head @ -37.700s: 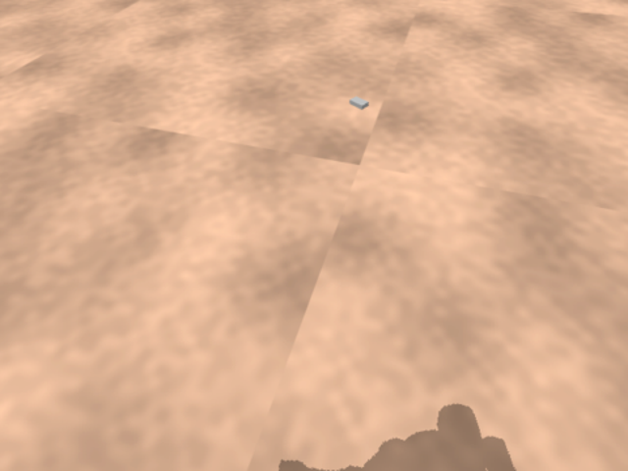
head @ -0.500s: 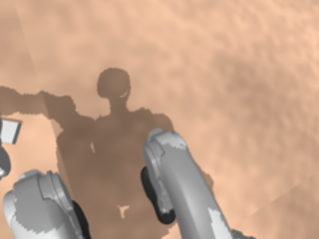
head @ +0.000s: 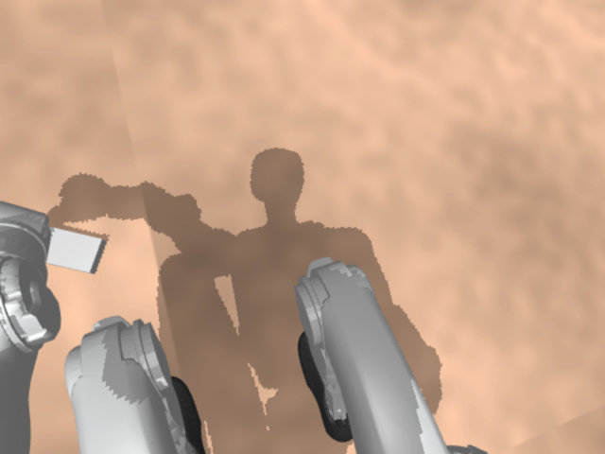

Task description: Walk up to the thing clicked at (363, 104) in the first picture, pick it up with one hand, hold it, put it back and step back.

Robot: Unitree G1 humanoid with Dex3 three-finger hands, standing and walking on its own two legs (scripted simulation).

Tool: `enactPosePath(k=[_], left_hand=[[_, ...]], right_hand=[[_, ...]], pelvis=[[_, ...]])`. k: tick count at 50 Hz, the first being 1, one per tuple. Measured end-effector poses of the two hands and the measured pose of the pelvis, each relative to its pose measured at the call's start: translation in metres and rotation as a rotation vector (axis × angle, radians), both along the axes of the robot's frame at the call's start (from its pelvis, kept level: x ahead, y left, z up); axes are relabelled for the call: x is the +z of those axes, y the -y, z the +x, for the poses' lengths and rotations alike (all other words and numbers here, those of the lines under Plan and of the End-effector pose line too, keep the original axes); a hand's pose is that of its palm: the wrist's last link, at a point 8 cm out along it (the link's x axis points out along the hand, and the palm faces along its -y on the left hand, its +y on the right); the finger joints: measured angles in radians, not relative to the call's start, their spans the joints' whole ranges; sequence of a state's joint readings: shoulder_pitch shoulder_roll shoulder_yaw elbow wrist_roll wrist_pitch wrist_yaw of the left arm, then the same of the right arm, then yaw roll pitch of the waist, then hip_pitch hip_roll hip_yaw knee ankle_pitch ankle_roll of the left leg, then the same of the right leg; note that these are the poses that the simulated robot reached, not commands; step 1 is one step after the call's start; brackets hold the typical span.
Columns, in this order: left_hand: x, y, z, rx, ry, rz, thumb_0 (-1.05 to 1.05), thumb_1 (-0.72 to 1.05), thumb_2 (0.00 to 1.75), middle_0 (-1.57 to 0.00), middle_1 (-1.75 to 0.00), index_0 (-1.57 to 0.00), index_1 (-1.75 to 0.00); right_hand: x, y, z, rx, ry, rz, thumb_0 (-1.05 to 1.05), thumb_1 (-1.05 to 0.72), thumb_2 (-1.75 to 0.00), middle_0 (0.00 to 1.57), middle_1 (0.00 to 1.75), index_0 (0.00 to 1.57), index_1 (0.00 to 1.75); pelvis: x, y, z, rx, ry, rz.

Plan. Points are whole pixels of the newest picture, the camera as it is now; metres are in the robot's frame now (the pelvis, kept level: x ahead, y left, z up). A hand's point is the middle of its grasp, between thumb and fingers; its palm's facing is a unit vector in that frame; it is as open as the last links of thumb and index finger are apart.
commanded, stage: lift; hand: left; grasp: from above
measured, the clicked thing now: (68, 249) +0.47 +0.29 -0.35
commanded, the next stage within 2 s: go down in 0.14 s
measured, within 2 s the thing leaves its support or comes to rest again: neither
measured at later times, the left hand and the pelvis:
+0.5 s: hand out of the picture +0.41 +0.30 +0.01, palm faces -0.13 -0.37 -0.92, open 7.4 cm; pelvis +0.00 -0.01 +0.10, yaw +4 degrees
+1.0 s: hand out of the picture +0.43 +0.32 +0.06, palm faces -0.10 -0.39 -0.91, open 11.3 cm; pelvis +0.02 +0.00 +0.16, yaw +4 degrees
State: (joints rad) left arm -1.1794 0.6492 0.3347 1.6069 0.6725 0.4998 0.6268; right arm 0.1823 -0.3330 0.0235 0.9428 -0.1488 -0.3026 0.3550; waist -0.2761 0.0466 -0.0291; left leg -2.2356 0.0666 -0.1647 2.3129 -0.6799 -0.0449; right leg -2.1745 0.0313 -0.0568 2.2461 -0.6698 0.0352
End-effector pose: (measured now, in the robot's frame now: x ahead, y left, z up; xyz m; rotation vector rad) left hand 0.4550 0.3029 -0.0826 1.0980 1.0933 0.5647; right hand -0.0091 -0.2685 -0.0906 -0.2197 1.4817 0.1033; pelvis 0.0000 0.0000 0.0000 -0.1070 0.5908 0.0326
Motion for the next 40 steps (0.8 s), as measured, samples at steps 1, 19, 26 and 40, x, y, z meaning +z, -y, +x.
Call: enactPosePath(k=[1,19,26,40], left_hand=[[0.005,-0.001,-0.001,-0.001,0.004,0.002,0.0,0.67,0.19,-0.96,-0.53,-1.06,-0.42],[0.122,-0.001,-0.043,-0.012,0.012,0.013,0.0,0.58,0.16,-0.88,-0.5,-0.98,-0.4],[0.155,0.0,-0.048,0.004,0.006,0.024,0.0,0.37,0.26,-0.75,-0.55,-0.82,-0.48],[0.183,-0.013,-0.028,0.06,0.015,0.02,0.0,0.09,0.46,-0.59,-0.63,-0.62,-0.6]], right_hand=[[0.001,0.002,0.004,-0.003,0.009,-0.005,0.0,-0.92,-0.91,0.2,0.3,0.2,0.3],[0.046,0.009,0.082,-0.017,0.232,-0.034,0.0,-0.92,-0.91,0.2,0.3,0.2,0.3],[0.076,0.011,0.095,0.016,0.29,-0.066,0.0,-0.91,-0.9,0.2,0.3,0.2,0.3],[0.111,0.012,0.075,-0.033,0.198,-0.111,0.0,-0.91,-0.9,0.2,0.3,0.2,0.3]], pelvis=[[0.002,0.0,0.0,0.001,-0.004,0.003],[0.076,0.007,0.001,0.026,-0.013,0.053],[0.102,0.012,0.001,0.03,-0.004,0.062],[0.134,0.009,0.011,0.033,-0.014,0.053]])
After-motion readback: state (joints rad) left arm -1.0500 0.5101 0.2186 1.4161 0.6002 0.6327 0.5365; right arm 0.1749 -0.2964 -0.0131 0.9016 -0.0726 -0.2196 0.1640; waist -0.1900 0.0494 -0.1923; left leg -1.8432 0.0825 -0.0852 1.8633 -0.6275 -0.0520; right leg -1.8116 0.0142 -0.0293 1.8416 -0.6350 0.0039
